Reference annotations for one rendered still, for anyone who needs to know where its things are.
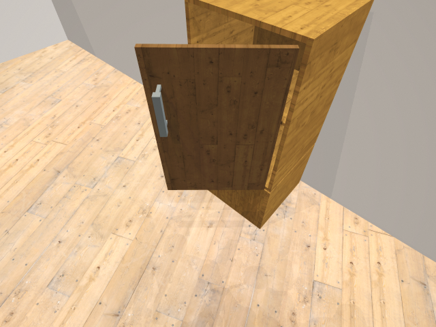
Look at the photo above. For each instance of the handle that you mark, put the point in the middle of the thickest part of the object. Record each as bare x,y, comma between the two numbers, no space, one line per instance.
159,112

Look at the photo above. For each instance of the cupboard door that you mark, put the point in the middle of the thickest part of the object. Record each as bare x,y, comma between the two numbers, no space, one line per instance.
224,104

